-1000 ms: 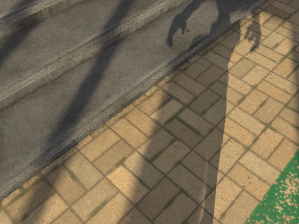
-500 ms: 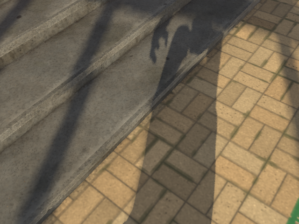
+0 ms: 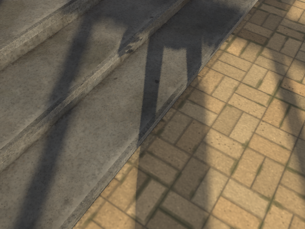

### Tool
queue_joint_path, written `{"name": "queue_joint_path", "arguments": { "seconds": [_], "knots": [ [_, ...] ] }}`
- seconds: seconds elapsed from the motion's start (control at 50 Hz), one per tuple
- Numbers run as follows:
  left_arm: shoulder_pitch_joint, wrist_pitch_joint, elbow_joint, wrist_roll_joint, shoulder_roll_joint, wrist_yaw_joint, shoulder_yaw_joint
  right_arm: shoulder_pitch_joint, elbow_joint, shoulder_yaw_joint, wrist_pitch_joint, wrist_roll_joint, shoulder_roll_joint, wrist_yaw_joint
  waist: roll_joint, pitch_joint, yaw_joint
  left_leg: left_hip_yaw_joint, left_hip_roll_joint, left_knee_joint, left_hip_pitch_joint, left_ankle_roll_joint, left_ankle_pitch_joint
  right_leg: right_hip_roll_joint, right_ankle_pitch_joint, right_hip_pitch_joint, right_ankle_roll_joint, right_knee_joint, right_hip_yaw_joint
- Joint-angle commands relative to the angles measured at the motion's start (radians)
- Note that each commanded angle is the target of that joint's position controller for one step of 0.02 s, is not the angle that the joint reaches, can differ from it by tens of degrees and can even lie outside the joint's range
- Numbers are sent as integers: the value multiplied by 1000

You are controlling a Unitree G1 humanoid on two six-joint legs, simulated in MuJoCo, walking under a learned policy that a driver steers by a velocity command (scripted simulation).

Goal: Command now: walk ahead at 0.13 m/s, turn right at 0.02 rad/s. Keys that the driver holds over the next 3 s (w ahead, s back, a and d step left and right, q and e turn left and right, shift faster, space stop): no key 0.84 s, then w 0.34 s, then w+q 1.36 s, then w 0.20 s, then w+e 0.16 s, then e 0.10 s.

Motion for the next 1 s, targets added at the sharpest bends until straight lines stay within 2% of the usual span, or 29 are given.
{"name": "queue_joint_path", "arguments": {
  "seconds": [0.02,0.06,0.1,0.12,0.14,0.16,0.18,0.2,0.24,0.34,0.48,0.66,0.84,0.86,0.88,0.92,0.94,0.96,1.0],
  "knots": [
    [74,9,-21,1,74,4,22,-50,-43,-37,0,4,-166,-10,139,-172,35,-117,254,-69,11,152,496,4,99,210,0,-94,-14],
    [41,12,-26,3,78,4,26,-60,-28,-31,10,7,-158,-10,135,-142,33,-140,257,-58,1,142,334,7,103,239,-16,-178,-15],
    [34,8,-24,14,80,6,29,-59,-13,-20,15,17,-132,-10,112,-118,49,-146,216,-21,-22,87,143,13,220,330,-47,-348,-20],
    [24,5,-32,19,113,12,36,-26,-4,-11,12,6,-109,-10,63,-121,33,-137,177,11,-44,38,37,-42,382,391,-66,-369,39],
    [2,8,-43,14,167,20,46,55,10,-10,6,-12,-105,-6,-32,-140,-28,-100,108,42,-92,-2,-105,-103,500,457,-105,-323,89],
    [-24,15,-32,3,137,18,42,85,21,-2,9,-10,-81,-9,-97,-158,-45,-59,76,22,-65,-31,-162,-94,359,423,-135,-311,88],
    [-38,17,-34,-1,89,9,35,21,19,-2,17,-8,-101,-13,-61,-121,-6,-43,70,30,-41,-47,-144,-50,243,367,-118,-321,69],
    [-37,16,-28,5,73,4,30,-15,15,-5,27,-3,-113,-18,-42,-99,8,-42,72,41,-46,-48,-125,-34,231,345,-102,-326,60],
    [-30,4,-14,8,81,-1,31,-17,21,-6,44,-3,-119,-26,-43,-91,9,-51,81,51,-37,-46,-74,-22,298,347,-92,-312,49],
    [-25,-8,27,1,85,0,32,-21,50,-8,50,5,-127,-33,-7,-127,13,-57,94,75,15,-52,48,-15,440,384,-101,-274,37],
    [-51,-3,89,-2,83,2,31,-24,101,-12,67,8,-126,-44,30,-112,11,-53,95,69,41,-62,48,-2,413,381,-109,-281,24],
    [-72,7,177,-3,76,7,28,-11,156,-11,67,6,-124,-54,34,-75,12,-48,94,47,28,-66,-17,17,306,370,-102,-310,7],
    [-79,14,252,-3,70,9,22,24,194,-3,59,5,-107,-60,31,-46,17,-44,92,28,1,-65,-83,29,204,355,-96,-336,0],
    [-63,16,267,-4,63,10,20,49,207,-2,60,6,-100,-61,32,-64,16,-36,84,21,5,-61,-187,42,79,358,-96,-339,-11],
    [-55,18,276,-9,70,11,23,55,210,-6,62,12,-109,-63,42,-44,18,-38,79,22,-16,-45,-317,62,-112,331,-101,-329,-27],
    [-60,11,277,-12,80,10,27,54,196,-14,59,19,-129,-69,64,30,15,-87,104,6,-67,-1,-551,77,-379,216,-116,-309,-32],
    [-73,-1,271,-13,75,7,26,72,193,-17,52,23,-135,-70,73,62,6,-132,132,-13,-74,22,-608,76,-401,168,-120,-292,-30],
    [-86,-18,266,-15,62,2,24,104,199,-22,40,29,-146,-69,99,77,-5,-199,176,-41,-50,50,-637,77,-362,122,-117,-249,-40],
    [-114,-50,252,-24,24,-14,19,153,214,-43,21,38,-195,-66,214,85,-12,-404,332,-155,21,131,-681,90,-173,45,-99,-71,-116]
  ]
}}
